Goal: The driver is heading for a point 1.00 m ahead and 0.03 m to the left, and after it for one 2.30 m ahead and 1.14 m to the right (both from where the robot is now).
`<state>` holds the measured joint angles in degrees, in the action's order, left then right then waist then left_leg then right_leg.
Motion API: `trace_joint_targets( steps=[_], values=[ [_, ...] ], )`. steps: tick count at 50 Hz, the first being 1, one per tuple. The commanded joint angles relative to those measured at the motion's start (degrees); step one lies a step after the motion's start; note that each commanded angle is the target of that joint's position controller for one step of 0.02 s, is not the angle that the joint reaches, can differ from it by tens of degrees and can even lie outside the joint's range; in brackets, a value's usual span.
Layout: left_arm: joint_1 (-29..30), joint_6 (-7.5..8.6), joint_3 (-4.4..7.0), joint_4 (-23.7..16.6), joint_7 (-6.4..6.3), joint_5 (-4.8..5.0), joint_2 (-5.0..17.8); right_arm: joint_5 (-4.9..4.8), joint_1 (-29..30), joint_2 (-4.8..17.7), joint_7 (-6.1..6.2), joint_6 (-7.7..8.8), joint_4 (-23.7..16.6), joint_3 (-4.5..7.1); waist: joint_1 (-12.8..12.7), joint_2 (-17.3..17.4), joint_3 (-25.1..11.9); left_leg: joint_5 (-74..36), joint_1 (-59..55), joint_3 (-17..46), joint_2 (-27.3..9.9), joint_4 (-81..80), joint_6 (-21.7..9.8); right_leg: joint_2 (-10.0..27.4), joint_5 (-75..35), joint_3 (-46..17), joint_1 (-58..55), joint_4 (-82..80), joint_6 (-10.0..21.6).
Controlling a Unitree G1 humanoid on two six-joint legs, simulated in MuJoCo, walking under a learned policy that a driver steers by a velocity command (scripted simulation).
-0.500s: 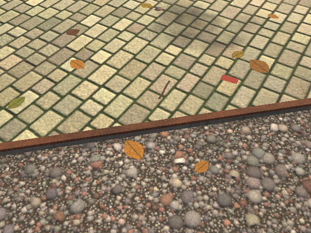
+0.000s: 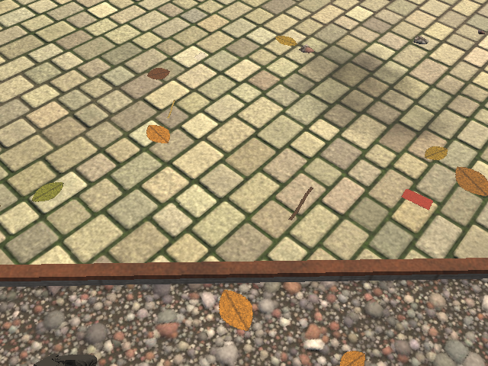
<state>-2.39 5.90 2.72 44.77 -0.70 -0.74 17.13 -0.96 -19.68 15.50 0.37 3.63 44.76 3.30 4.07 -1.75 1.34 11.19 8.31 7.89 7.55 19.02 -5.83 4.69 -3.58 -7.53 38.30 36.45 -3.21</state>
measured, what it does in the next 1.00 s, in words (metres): walks ahead: right foot, then left foot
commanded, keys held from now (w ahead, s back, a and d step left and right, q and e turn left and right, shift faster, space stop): w+q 0.30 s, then w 0.44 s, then w+e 0.26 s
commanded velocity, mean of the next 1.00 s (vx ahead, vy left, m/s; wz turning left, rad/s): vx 0.50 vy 0.00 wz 0.24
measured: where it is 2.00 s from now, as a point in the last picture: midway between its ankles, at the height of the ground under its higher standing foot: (187, 256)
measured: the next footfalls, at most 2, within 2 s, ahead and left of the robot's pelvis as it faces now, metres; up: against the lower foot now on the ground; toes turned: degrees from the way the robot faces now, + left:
right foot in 0.16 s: +0.27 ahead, -0.15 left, +0.00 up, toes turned +11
left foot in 0.66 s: +0.48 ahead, +0.18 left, +0.00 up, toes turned +19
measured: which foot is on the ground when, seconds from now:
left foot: down 0.00-0.18, up 0.20-0.64, down 0.66-1.00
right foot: up 0.00-0.14, down 0.16-0.66, up 0.68-1.00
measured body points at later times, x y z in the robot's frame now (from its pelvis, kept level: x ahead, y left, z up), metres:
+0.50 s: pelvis +0.27 -0.03 +0.00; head +0.30 -0.02 +0.45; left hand +0.20 +0.25 -0.13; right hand +0.54 -0.21 -0.09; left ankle +0.38 +0.17 -0.69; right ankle +0.24 -0.16 -0.75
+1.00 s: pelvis +0.52 +0.09 +0.00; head +0.54 +0.10 +0.45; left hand +0.61 +0.38 -0.11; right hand +0.63 -0.17 -0.12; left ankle +0.44 +0.16 -0.75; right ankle +0.70 -0.04 -0.66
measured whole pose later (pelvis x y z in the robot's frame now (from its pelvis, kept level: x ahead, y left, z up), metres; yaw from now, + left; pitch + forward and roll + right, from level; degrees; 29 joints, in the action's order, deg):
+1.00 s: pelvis +0.52 +0.09 +0.00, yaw +12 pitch +1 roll +1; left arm -9.8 2.1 3.0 45.8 0.5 1.2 16.5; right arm 1.0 -19.7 15.1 -0.4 4.8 46.8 3.3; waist 2.8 -2.5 0.2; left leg 12.4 1.3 -7.2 2.7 12.4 -2.9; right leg 5.4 4.5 -4.6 44.2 57.3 -1.5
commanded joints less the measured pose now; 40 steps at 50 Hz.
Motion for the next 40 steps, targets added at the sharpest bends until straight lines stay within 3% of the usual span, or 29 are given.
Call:
trace_joint_targets(
  steps=[1, 5, 7, 8, 9, 10, 11, 12, 13, 14, 16, 19, 24, 28, 30, 31, 32, 33, 34, 35, 36, 37, 38, 40],
  values=[
    [6.6, 1.24, 0.47, -5.7, 0.59, 0.78, 3.5, -0.57, -1.3, 9.6, 0.68, 0.18, -2.6, 2.6, 0.6, 5.7, -0.1, 0.5, 4.4, 12.3, -13.2, -5.4, -6.4, -3.3, -2.6, 2.2, -6.6, -5.4, -0.2],
    [6.9, 2.44, 1.14, -7.1, 1.63, 1.2, 5.8, -0.28, -2.0, 9.4, 1.01, -0.81, -2.5, 2.65, -0.3, 8.0, -0.8, -3.6, -1.9, 18.0, -14.9, 1.7, -5.7, -4.8, 5.6, 1.5, -10.6, -10.7, 1.4],
    [-1.2, 2.97, 2.3, -5.3, 1.27, 1.17, 7.8, -0.19, -0.8, 7.9, 0.95, -1.22, -3.1, 2.15, -4.6, 9.7, -4.1, -9.6, -1.1, 17.9, -12.7, 8.2, -3.8, -4.7, 7.8, 3.1, -22.2, -14.2, 4.3],
    [-9.4, 3.22, 3.2, -4.3, 0.82, 0.2, 10.3, 0.35, 0.1, 5.0, 0.58, -0.94, -4.1, 1.02, -8.5, 7.0, -11.2, -8.9, 4.5, 14.2, -9.8, 20.7, -1.8, 2.0, 8.4, -2.0, -36.7, -12.1, 8.0],
    [-18.1, 2.52, 4.73, -3.0, 0.32, -0.64, 15.4, -0.71, -5.8, 2.1, 0.37, -0.37, -5.3, 0.02, -8.5, -6.6, -20.8, 5.5, 23.6, 4.9, -1.9, 39.4, 3.3, 15.1, 16.8, -22.6, -59.7, -12.7, 16.8],
    [-19.5, 1.73, 4.32, -1.8, 0.89, 0.83, 12.6, -1.17, -7.5, 4.6, 0.53, -0.01, -6.0, 0.0, -8.0, -14.8, -21.2, 22.9, 34.7, 3.1, -3.6, 49.6, 4.1, 20.5, 27.6, -37.2, -62.3, -17.6, 19.0],
    [-16.7, 1.3, 3.06, -3.0, 0.82, 1.18, 7.7, -1.39, -3.6, 9.7, 0.57, -0.26, -5.5, 1.25, -8.9, -7.8, -12.9, 18.5, 38.3, 3.5, -7.0, 54.3, 4.5, 18.5, 31.7, -30.9, -55.3, -18.8, 16.4],
    [-13.6, 0.77, 2.49, -3.7, 0.67, 0.85, 6.0, -0.87, 0.5, 10.2, 0.66, -0.63, -6.2, 1.56, -8.6, -3.4, -7.1, 13.9, 37.8, 1.2, -9.0, 54.8, 4.9, 15.9, 26.5, -22.5, -47.8, -19.9, 14.3],
    [-11.3, 0.47, 2.03, -3.6, 0.66, 0.54, 4.9, -0.26, 2.9, 9.3, 0.54, -0.71, -7.0, 1.63, -7.6, -2.0, -2.8, 10.4, 36.6, 0.5, -10.6, 52.3, 5.2, 13.3, 20.3, -16.6, -41.2, -21.8, 13.6],
    [-10.1, 0.48, 1.64, -3.3, 0.62, 0.11, 3.9, -0.15, 3.6, 8.3, 0.27, -0.92, -7.4, 1.79, -6.3, -3.1, -1.0, 8.2, 34.7, 0.2, -12.3, 50.4, 5.1, 11.4, 15.8, -12.0, -36.9, -23.4, 12.8],
    [-9.9, 0.84, 1.69, -2.4, 0.87, 0.22, 3.8, -0.6, 3.1, 5.3, -0.19, -1.4, -7.9, 1.21, -5.2, -4.3, -0.2, 6.3, 32.0, -1.4, -13.4, 48.5, 5.2, 9.3, 11.0, -6.0, -32.4, -26.1, 13.1],
    [-11.5, 1.45, 2.37, -0.6, 1.29, 0.56, 5.8, -0.07, 5.3, 3.2, -0.26, -1.31, -9.4, 0.47, -4.8, -2.5, 0.0, 2.5, 32.9, -1.5, -13.4, 41.4, 5.9, 9.4, 2.7, -1.1, -31.7, -28.2, 15.4],
    [-13.5, 0.65, 2.53, 1.2, 1.19, 1.73, 7.7, 0.33, 14.6, 1.9, -1.76, 0.22, -11.7, -0.75, -7.2, -1.5, 1.1, -11.1, 27.9, -6.5, -12.4, 22.0, 5.4, 7.0, -1.9, 6.8, -32.3, -28.8, 13.9],
    [-18.3, -0.65, 2.78, 3.9, 1.19, 2.52, 9.6, -0.31, 20.5, 3.1, -2.68, 0.57, -14.3, -0.62, -8.1, -2.5, 2.2, -8.4, 26.8, -7.7, -11.1, 14.9, 3.6, 10.2, -4.2, 6.2, -38.8, -26.9, 12.8],
    [-18.3, -1.41, 2.95, 4.4, 0.97, 2.72, 10.6, -0.07, 19.4, 4.8, -2.84, 0.68, -14.4, 0.05, -6.1, -3.6, 0.8, -4.4, 22.2, -9.0, -9.3, 12.2, 1.7, 10.9, -13.8, 6.9, -41.5, -22.6, 11.6],
    [-17.6, -1.78, 2.94, 4.5, 0.8, 2.81, 11.0, 0.23, 14.7, 6.3, -2.69, 0.69, -13.2, 0.9, -2.8, -3.8, -2.3, -5.2, 14.4, -10.5, -7.5, 9.9, 0.4, 9.9, -22.6, 8.7, -41.1, -16.6, 10.5],
    [-17.9, -1.97, 2.49, 4.5, 0.56, 2.6, 10.2, 0.42, 6.5, 8.8, -2.26, 0.52, -10.5, 2.34, 1.2, -3.1, -7.3, -7.2, 1.9, -11.3, -6.2, 8.5, -1.2, 7.5, -26.6, 10.8, -37.6, -6.8, 9.0],
    [-17.7, -1.65, 1.29, 2.9, 0.33, 1.15, 7.9, 0.85, -3.5, 12.8, -1.39, 0.05, -8.4, 3.69, 5.2, 1.9, -14.9, -11.3, -16.0, -1.4, -15.0, 11.3, -4.3, 5.0, -11.7, 12.5, -25.1, 9.6, 6.8],
    [-24.5, -0.55, -1.19, 1.4, 1.07, 0.43, 0.2, 1.11, -5.4, 18.1, -1.22, -0.19, -7.7, 4.36, 0.5, 17.6, -22.7, -3.0, -33.6, 26.8, -29.8, 6.0, -14.1, -5.2, 32.3, 10.9, -2.7, 30.1, 3.4],
    [-21.3, 0.55, 0.24, 2.6, 1.43, 1.79, 6.1, 0.69, -6.5, 12.6, -1.3, -0.09, -7.8, 3.11, 3.3, 11.7, -24.1, 2.7, -32.3, 32.7, -29.9, 1.3, -14.0, -3.8, 37.5, 2.3, 2.9, 37.2, 3.9],
    [-15.8, 1.05, 1.03, 0.4, 1.6, 3.3, 8.4, 0.67, -2.7, 10.9, -1.4, 0.29, -7.7, 2.29, 2.6, 10.0, -14.5, -0.1, -25.1, 23.6, -27.6, 0.1, -11.4, -1.3, 32.9, 3.2, 7.0, 38.1, 4.5],
    [-13.1, 1.15, 0.83, -0.1, 1.29, 2.97, 7.6, 0.59, 1.1, 9.3, -1.49, 0.54, -7.9, 1.82, 0.8, 6.6, -9.6, -4.8, -17.0, 16.8, -24.8, -1.1, -9.9, 1.1, 27.5, 4.4, 5.8, 35.1, 4.6],
    [-12.5, 0.8, 0.98, 0.1, 1.09, 2.11, 7.1, 0.9, 4.2, 7.5, -1.66, 0.74, -7.9, 1.34, -1.1, 5.4, -6.3, -8.8, -10.3, 11.8, -23.1, -3.1, -9.0, 2.6, 24.4, 4.5, 3.5, 32.0, 4.1],
    [-15.4, -0.89, 0.85, 1.1, 1.23, 2.19, 5.0, 1.53, 6.4, 5.8, -1.85, 1.54, -7.5, 1.1, -4.1, 6.9, -5.0, -10.6, -3.1, 6.8, -21.7, -7.4, -8.5, 4.0, 20.6, 3.7, -2.5, 30.4, 3.5]
  ],
)
Velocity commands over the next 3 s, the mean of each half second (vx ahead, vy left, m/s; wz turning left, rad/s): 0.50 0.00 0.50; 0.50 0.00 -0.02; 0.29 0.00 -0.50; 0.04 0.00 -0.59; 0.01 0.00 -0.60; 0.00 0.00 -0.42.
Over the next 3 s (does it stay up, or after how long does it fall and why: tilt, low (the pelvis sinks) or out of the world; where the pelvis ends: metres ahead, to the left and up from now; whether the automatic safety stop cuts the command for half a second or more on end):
stays up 0.77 0.10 0.03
